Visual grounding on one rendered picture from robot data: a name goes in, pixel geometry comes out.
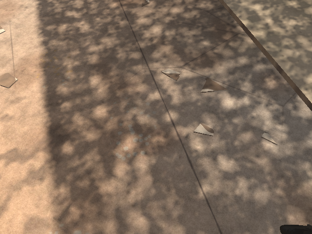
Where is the robot right hand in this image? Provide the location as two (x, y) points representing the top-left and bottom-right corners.
(280, 224), (312, 234)

